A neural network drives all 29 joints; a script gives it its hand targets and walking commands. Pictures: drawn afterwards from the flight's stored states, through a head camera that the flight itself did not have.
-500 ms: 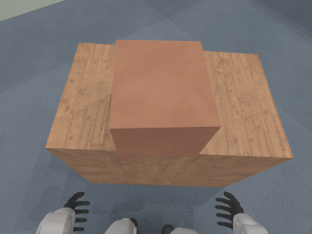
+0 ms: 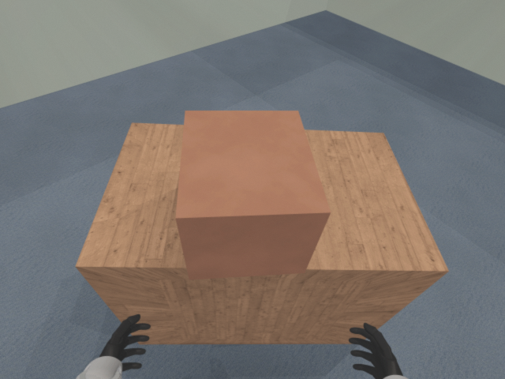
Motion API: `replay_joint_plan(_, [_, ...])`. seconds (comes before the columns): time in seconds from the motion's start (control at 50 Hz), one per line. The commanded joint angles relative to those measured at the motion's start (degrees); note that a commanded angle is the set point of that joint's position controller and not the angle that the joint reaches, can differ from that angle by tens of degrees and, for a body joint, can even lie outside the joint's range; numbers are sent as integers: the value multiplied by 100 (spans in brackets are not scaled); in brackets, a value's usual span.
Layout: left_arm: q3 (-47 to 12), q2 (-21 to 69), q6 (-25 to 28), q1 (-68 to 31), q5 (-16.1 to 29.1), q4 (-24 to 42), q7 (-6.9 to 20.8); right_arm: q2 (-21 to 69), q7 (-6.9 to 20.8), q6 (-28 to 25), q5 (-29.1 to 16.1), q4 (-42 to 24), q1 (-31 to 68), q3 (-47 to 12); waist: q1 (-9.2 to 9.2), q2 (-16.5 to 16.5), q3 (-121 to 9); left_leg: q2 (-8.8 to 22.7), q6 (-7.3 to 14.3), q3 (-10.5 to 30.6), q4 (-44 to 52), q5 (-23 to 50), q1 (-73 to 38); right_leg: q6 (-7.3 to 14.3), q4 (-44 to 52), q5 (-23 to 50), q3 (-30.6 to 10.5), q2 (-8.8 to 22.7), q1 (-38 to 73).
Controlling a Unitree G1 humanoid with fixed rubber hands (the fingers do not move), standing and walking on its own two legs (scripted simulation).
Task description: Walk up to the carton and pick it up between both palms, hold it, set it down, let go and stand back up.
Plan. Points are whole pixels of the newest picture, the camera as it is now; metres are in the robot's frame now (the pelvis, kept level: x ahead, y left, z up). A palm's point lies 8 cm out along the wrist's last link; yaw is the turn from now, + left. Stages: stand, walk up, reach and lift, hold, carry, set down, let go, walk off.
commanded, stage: let go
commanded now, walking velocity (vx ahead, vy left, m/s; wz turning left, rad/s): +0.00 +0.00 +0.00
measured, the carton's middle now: (245, 192) +0.49 +0.03 -0.04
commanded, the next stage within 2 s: stand in 0.10 s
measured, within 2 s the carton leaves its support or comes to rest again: neither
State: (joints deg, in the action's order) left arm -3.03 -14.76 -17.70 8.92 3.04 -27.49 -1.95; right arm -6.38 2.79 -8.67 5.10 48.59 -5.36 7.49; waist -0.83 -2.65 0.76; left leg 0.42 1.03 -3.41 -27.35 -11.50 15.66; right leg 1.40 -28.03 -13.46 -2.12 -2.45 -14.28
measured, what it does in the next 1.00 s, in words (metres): shifts its weight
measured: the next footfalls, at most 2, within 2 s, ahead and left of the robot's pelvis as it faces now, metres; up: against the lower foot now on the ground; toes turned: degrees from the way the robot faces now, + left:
none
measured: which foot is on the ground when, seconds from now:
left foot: down 0.00-1.00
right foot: down 0.00-1.00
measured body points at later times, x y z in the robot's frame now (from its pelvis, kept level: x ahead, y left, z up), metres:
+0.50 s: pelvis +0.06 +0.03 +0.00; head +0.05 +0.03 +0.45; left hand +0.07 +0.26 -0.15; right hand +0.06 -0.21 -0.14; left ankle +0.03 +0.11 -0.74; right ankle +0.01 -0.10 -0.74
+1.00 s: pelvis +0.08 +0.05 +0.00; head +0.07 +0.06 +0.45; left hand +0.03 +0.24 -0.17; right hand +0.05 -0.15 -0.16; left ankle +0.03 +0.11 -0.74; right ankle +0.01 -0.10 -0.74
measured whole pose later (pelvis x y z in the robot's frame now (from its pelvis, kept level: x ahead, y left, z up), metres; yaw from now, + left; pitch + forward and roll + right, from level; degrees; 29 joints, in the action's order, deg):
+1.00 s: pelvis +0.08 +0.05 +0.00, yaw +2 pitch -1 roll +0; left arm -0.3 -5.0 0.8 20.9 -0.7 -67.4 -3.5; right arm -5.2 -2.3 -1.3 1.1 67.4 -20.0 1.4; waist 0.0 -0.5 -0.8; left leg -4.7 5.4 -3.1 -25.3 -17.7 6.4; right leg -3.3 -24.3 -19.5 -1.4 2.9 -3.5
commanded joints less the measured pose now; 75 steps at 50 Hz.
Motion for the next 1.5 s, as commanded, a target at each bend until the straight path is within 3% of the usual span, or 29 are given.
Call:
replay_joint_plan(0.0, [270,-709,238,-448,-93,868,-66,-764,-8,-263,-36,-751,570,226,-35,285,-590,172,-43,-99,659,-454,-148,-36,670,2,-40,295,81])
replay_joint_plan(0.08, [241,-643,391,-286,-99,1038,-85,-772,20,-412,-107,-853,438,197,-73,285,-649,185,-9,-89,719,-464,-233,-12,642,36,-14,232,162])
replay_joint_plan(0.1, [541,-332,1227,705,-602,208,62,-975,-74,173,-203,-435,-679,-205,-57,837,-808,496,89,608,795,-1602,-73,52,659,-926,-220,442,138])
replay_joint_plan(0.12, [560,-492,1617,919,-659,-55,153,-940,-138,455,-210,-370,-764,-172,-15,662,-426,557,115,740,914,-2118,257,61,783,-1296,-380,540,94])
replay_joint_plan(0.14, [561,-456,1877,832,-682,-150,229,-948,-166,601,-216,-413,-676,-195,-9,511,-195,526,84,789,900,-2052,413,79,929,-1331,-553,628,-46])
replay_joint_plan(0.22, [521,-168,2238,572,-664,-472,261,-965,-65,569,-273,-384,-721,-244,112,62,-116,407,18,714,507,-795,-13,114,1297,-1056,-832,796,-495])
replay_joint_plan(0.32, [572,-163,2356,963,-566,-1150,166,-1036,-82,448,-304,83,-1199,-246,60,336,-311,537,137,891,641,93,-187,82,956,374,-533,724,107])
replay_joint_plan(0.42, [562,-82,2335,1389,-483,-1914,65,-1004,-209,470,-350,559,-1602,-236,39,323,-199,558,223,901,669,881,-398,39,849,1021,-412,759,370])
replay_joint_plan(0.6, [484,199,2158,1799,-419,-2962,-68,-699,-394,585,-383,1244,-2019,-311,41,280,137,589,280,836,538,2151,-778,-89,724,1359,-197,801,419])
replay_joint_plan(0.82, [388,404,1963,1843,-379,-3733,-169,-533,-523,683,-398,1739,-2122,-439,84,295,447,570,303,817,494,2853,-1037,-213,637,1263,-41,811,413])
replay_joint_plan(1.04, [321,552,1819,1766,-370,-4134,-201,-429,-556,725,-410,1936,-2074,-562,104,248,626,507,304,889,699,2438,-1003,-310,641,828,27,808,473])
replay_joint_plan(1.32, [248,616,1746,1744,-367,-4303,-177,-412,-541,760,-427,1974,-2066,-640,127,239,828,449,256,1055,1105,1055,-734,-372,641,435,58,821,424])
replay_joint_plan(1.48, [222,629,1758,1788,-366,-4332,-158,-424,-526,757,-438,1968,-2060,-650,141,208,856,438,228,1101,1243,624,-680,-381,632,385,67,838,367])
